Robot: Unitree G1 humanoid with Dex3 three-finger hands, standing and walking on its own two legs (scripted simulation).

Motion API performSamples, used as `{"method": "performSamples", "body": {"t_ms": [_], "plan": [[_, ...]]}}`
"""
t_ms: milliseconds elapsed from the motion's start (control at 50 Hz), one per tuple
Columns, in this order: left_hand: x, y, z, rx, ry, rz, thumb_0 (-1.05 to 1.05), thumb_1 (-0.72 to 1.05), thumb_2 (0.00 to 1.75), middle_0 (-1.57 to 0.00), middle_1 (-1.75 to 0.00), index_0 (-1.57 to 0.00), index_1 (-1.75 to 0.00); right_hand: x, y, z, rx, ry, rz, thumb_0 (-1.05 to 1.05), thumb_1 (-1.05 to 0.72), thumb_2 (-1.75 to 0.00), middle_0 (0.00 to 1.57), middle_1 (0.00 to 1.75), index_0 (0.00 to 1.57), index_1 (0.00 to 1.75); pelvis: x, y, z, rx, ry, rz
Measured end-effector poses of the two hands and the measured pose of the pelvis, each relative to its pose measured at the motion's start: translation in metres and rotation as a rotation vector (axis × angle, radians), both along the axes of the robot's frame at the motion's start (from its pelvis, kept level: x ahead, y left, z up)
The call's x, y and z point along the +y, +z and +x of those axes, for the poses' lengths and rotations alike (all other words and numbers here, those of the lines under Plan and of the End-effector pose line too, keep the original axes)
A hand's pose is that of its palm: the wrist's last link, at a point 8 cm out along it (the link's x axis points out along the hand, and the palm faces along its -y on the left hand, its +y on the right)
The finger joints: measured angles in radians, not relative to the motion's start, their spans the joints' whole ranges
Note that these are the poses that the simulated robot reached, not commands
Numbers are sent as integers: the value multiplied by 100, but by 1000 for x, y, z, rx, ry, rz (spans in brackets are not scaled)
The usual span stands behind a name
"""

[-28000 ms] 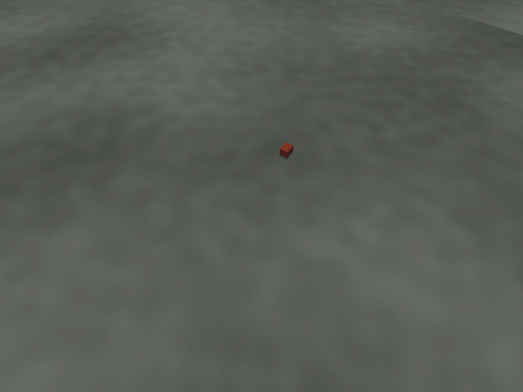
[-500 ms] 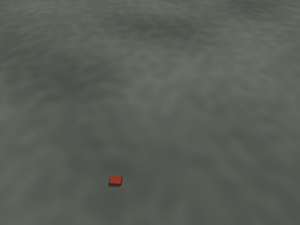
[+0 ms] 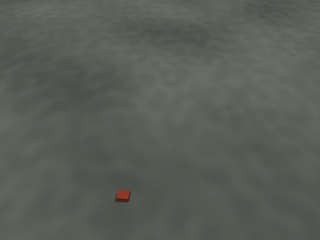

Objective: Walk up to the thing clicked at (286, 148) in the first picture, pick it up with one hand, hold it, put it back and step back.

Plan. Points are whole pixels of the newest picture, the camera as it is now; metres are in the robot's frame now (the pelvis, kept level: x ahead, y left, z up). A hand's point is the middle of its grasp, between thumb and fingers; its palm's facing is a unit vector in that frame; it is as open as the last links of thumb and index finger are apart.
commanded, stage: stand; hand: left
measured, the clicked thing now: (123, 195) +0.50 +0.24 -0.76
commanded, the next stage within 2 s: walk up in 0.20 s
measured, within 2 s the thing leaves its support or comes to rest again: neither
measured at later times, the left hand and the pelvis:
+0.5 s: hand out of the picture +0.08 +0.30 -0.18, palm faces -0.04 -0.92 -0.38, open 7.4 cm; pelvis -0.06 +0.04 -0.03, yaw +1 degrees
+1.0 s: hand out of the picture -0.06 +0.29 -0.17, palm faces -0.08 -0.92 -0.38, open 7.4 cm; pelvis -0.17 +0.03 -0.03, yaw -4 degrees
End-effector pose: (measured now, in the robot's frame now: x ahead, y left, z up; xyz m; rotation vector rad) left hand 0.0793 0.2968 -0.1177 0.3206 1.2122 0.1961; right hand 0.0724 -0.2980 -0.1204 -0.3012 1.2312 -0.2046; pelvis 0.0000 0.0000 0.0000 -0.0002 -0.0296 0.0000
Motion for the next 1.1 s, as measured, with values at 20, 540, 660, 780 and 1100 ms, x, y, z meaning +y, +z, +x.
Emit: {"method": "performSamples", "body": {"t_ms": [20, 540, 660, 780, 1100], "plan": [[0, 0, -1, 3, 2, 0, 1, 91, 90, -20, -30, -20, -30, 0, 0, -1, 3, 1, 0, 0, -91, -90, 20, 30, 21, 30, 0, 0, 0, 1, 0, 0], [57, -33, 0, -93, -41, 32, 1, 90, 90, -20, -30, -21, -30, 14, -9, -65, 43, 8, -130, 0, -91, -90, 20, 30, 20, 30, 45, -34, -71, 8, 10, 5], [59, -29, -26, -67, -41, 11, 1, 91, 90, -20, -30, -20, -30, 35, 6, -115, 104, -22, -124, 0, -91, -90, 20, 30, 21, 30, 52, -19, -90, 11, -6, -27], [59, -27, -70, 2, -64, 10, 1, 91, 90, -20, -30, -20, -30, 37, 9, -133, 45, -38, -124, 0, -90, -90, 21, 30, 21, 30, 53, -15, -112, 13, -39, -32], [32, 0, -159, -81, -58, 49, 1, 90, 90, -20, -30, -21, -30, 10, -5, -176, -91, 2, -78, 0, -91, -90, 20, 30, 21, 30, 31, -20, -195, 0, -48, 18]]}}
